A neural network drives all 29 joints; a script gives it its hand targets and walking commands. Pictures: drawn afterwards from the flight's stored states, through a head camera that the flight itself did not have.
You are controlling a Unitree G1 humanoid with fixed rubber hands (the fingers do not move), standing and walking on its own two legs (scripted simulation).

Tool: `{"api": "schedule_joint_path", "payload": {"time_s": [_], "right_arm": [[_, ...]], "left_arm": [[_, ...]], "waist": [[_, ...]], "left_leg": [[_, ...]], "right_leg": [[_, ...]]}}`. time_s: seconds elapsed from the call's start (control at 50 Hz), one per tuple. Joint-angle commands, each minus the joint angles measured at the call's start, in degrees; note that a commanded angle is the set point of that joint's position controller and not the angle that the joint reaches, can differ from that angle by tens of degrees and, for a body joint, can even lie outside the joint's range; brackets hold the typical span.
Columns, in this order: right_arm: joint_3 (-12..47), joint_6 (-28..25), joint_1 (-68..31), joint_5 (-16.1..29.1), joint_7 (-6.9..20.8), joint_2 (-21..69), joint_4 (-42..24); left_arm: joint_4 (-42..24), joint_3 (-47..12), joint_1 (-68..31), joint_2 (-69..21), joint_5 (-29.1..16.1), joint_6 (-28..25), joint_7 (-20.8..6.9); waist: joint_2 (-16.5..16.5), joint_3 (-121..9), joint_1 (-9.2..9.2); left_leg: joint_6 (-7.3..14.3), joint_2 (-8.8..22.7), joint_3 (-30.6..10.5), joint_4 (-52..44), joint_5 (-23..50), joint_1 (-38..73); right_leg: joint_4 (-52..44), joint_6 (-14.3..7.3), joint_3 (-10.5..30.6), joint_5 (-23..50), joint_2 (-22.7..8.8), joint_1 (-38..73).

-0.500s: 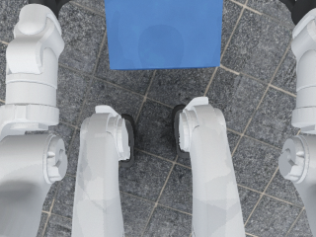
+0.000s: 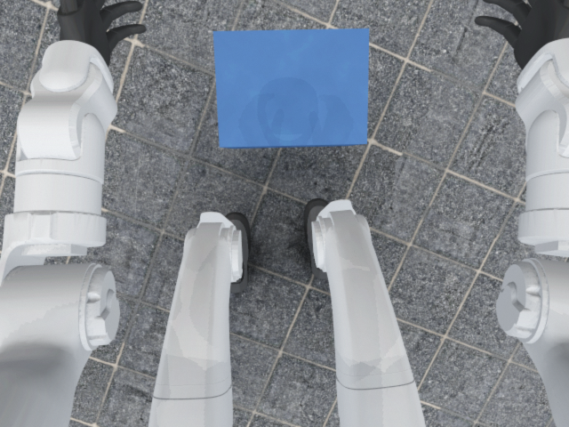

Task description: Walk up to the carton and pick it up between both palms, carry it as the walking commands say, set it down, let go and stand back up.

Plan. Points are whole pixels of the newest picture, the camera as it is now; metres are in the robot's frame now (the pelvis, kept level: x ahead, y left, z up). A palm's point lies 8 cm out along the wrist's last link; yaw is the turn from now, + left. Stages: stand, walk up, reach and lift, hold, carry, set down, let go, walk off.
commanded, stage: set down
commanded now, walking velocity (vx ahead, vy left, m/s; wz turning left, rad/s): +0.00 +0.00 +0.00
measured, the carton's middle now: (290, 98) +0.50 -0.05 -0.50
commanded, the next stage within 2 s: let go in 0.28 s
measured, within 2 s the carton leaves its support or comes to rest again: neither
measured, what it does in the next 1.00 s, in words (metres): rises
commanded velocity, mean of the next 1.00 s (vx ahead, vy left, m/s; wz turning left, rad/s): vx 0.00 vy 0.00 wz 0.00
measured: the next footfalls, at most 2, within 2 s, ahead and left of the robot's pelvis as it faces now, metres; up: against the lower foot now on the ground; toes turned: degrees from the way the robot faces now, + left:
none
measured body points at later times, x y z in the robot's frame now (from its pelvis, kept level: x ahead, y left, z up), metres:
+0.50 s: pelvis +0.05 -0.01 +0.08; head +0.32 -0.02 +0.44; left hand +0.49 +0.18 -0.04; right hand +0.48 -0.28 -0.02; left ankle +0.11 +0.12 -0.57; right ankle +0.13 -0.10 -0.57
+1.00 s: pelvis +0.16 +0.01 +0.16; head +0.26 +0.02 +0.60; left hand +0.37 +0.23 +0.07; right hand +0.35 -0.22 +0.08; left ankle +0.11 +0.12 -0.56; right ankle +0.13 -0.11 -0.56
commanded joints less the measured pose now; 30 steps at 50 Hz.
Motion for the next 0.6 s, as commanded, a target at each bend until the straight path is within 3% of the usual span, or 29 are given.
{"api": "schedule_joint_path", "payload": {"time_s": [0.0,0.02,0.08,0.12,0.14,0.2,0.34,0.4,0.44,0.48,0.5,0.58], "right_arm": [[-2.5,-2.8,-12.4,-0.6,-0.1,-11.8,-9.2],[-3.4,-3.2,-11.6,-1.7,0.0,-12.1,-7.1],[-3.1,-4.3,-10.8,-1.8,0.2,-10.7,-6.9],[-3.6,-5.3,-10.8,-2.6,0.4,-10.6,-6.6],[-4.1,-5.7,-9.8,-3.2,0.7,-9.8,-2.0],[-3.0,-8.0,-10.3,-3.7,1.2,-7.2,-0.4],[-4.8,-10.9,-3.3,-9.8,3.6,-5.3,7.8],[-4.3,-11.5,7.3,-11.9,5.3,-3.7,8.2],[-4.3,-12.2,11.9,-12.8,5.8,-4.4,3.9],[-3.8,-13.0,16.0,-12.9,5.8,-4.3,-0.5],[-2.8,-13.1,17.7,-11.9,5.9,-2.4,-1.7],[-0.6,-15.0,26.7,-10.4,5.8,-0.3,-7.1]], "left_arm": [[-9.5,2.7,-13.8,9.8,0.8,-2.8,-0.1],[-7.9,2.5,-13.5,9.2,1.0,-3.1,-0.1],[-6.9,2.5,-12.8,8.8,1.4,-4.4,-0.4],[-6.1,2.1,-12.4,8.0,1.8,-5.2,-0.5],[-1.6,2.2,-11.9,7.3,2.5,-5.6,-0.6],[2.2,2.7,-11.4,5.8,3.7,-8.3,-1.3],[8.8,3.5,-4.4,1.5,9.2,-11.0,-2.0],[6.5,3.5,7.8,-0.3,11.7,-11.3,-1.6],[2.2,2.8,13.0,-0.9,11.8,-11.7,-1.6],[-3.1,1.7,16.7,-1.3,11.5,-12.4,-1.7],[-4.7,1.9,18.0,-0.9,11.4,-12.8,-2.0],[-9.6,0.4,26.4,-2.0,10.6,-15.3,-3.2]], "waist": [[-1.7,-120.9,0.3],[-1.7,-118.5,-0.58],[-1.0,-117.1,0.07],[-1.7,-117.0,-0.59],[-1.2,-109.9,-0.55],[-2.3,-104.4,0.4],[-0.7,-88.9,-1.0],[-0.1,-89.4,-0.38],[-0.5,-86.8,-1.14],[-0.8,-84.0,-0.75],[-2.0,-82.6,0.2],[-3.2,-82.6,0.18]], "left_leg": [[0.1,-1.4,1.6,-12.0,12.3,25.1],[0.0,-1.1,0.9,-13.7,11.9,25.3],[-0.2,-0.9,0.8,-17.0,13.3,28.6],[-0.3,-0.7,0.3,-19.1,14.3,31.2],[-0.5,-0.2,0.2,-20.3,12.3,28.7],[-0.7,-0.2,0.3,-21.4,13.1,26.3],[-1.9,0.8,0.1,-25.9,11.6,20.5],[-1.8,1.0,0.4,-30.0,11.9,24.7],[-1.5,0.9,0.5,-32.5,10.7,27.8],[-1.3,0.6,0.5,-34.7,11.2,30.1],[-1.1,0.4,0.6,-35.4,12.0,30.6],[-0.9,-0.4,0.8,-37.5,19.1,32.8]], "right_leg": [[-11.8,1.7,0.1,21.4,0.5,47.4],[-12.9,1.6,-0.4,21.2,0.5,46.7],[-16.4,1.9,0.0,21.9,0.3,49.0],[-18.2,2.1,-0.6,22.5,0.6,50.4],[-19.5,2.0,-0.8,19.7,0.2,46.9],[-21.0,2.2,-0.4,21.0,-0.1,46.6],[-24.3,1.9,-1.0,19.0,-0.9,38.8],[-26.7,2.0,-1.2,19.2,-1.3,42.7],[-30.1,1.8,-0.8,18.6,-1.2,46.1],[-32.6,1.7,0.0,19.3,-1.3,50.2],[-33.3,1.9,0.5,21.0,-1.3,52.6],[-35.4,2.3,3.1,34.7,-1.9,64.5]]}}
